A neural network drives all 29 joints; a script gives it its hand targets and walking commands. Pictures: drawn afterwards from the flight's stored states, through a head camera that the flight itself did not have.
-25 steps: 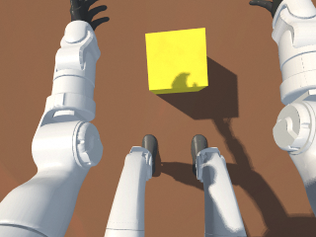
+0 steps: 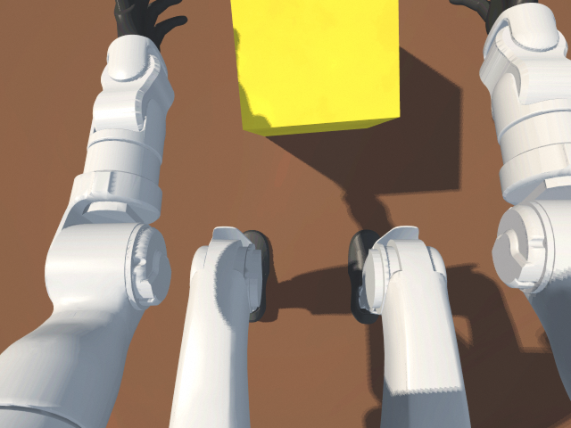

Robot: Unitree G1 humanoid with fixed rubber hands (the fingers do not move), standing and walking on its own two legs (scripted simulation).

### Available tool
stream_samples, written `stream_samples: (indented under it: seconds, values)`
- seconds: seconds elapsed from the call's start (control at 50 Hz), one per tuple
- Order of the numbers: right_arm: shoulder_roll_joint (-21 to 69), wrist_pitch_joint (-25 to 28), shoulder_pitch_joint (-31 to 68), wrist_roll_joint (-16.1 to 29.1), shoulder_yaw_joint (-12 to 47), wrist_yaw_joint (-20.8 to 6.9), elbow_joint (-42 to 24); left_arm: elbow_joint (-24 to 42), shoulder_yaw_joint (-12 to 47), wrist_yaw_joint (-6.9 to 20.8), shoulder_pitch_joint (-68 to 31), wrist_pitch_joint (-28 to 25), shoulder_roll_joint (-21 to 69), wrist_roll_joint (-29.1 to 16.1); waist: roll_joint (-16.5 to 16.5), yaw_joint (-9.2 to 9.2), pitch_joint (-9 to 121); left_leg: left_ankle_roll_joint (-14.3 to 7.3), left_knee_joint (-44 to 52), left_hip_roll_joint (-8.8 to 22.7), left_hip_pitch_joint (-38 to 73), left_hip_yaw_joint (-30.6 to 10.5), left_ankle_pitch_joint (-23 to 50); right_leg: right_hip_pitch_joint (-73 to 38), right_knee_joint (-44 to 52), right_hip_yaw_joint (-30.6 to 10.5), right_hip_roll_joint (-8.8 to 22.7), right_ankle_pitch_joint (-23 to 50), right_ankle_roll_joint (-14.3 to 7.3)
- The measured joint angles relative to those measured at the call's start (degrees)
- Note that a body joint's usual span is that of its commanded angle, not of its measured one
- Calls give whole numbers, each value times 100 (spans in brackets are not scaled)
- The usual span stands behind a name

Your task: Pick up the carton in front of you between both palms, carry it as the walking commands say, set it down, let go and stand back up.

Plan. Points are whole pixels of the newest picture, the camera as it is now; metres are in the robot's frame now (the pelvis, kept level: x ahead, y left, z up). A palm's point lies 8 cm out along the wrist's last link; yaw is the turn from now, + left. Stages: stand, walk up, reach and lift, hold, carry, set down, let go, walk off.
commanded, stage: reach and lift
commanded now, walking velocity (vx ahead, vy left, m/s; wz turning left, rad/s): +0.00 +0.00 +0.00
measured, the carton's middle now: (313, 66) +0.54 -0.02 -0.35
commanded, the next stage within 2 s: none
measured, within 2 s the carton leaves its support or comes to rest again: leaves its support in 1.26 s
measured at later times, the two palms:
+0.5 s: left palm (194, 66) +0.54 +0.17 -0.30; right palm (439, 48) +0.54 -0.20 -0.30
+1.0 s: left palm (207, 59) +0.54 +0.14 -0.27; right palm (420, 46) +0.54 -0.16 -0.28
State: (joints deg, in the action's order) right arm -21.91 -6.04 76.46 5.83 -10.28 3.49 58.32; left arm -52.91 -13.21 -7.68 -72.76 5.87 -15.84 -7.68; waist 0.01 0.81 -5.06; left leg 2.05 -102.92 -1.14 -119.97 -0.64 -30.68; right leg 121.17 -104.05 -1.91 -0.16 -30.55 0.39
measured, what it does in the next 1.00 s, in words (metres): lowers itself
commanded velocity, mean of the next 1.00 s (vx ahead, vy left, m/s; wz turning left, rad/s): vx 0.00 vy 0.00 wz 0.00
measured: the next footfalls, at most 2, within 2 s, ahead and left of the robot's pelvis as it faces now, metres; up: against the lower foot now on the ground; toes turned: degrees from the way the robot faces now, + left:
none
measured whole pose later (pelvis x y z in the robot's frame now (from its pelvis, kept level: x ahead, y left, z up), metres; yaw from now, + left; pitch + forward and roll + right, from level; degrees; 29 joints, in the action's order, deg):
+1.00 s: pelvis -0.02 +0.01 -0.10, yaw -1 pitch +36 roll +1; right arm -20.4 -4.1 92.3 8.4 -5.0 6.4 70.4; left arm -66.3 -9.6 -9.1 -89.8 3.4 -15.3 -9.1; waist 1.0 0.4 -24.0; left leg 1.7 -124.5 -1.9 -128.4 -0.5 -32.4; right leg 128.9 -124.9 -2.5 -0.4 -32.3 1.7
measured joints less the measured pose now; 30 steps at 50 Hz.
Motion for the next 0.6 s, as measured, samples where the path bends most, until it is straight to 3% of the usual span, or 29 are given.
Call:
stream_samples:
  seconds: [0.18,0.32,0.6]
  values:
    - [-332,-135,1030,439,444,111,656,-557,320,-89,-955,159,-231,-369,6,52,-1043,11,-1218,-31,-643,-16,20,622,-1177,-6,-26,36,42]
    - [-420,75,1585,673,763,127,1149,-1124,473,-68,-1485,-64,-356,-485,88,69,-1730,-4,-1853,-39,-892,-9,-42,855,-1783,-25,-49,-12,91]
    - [-375,217,1503,876,946,201,1066,-1308,770,-50,-1549,-281,-376,-668,147,-46,-2139,5,-2485,-72,-844,-28,-361,782,-2406,-17,-34,-351,115]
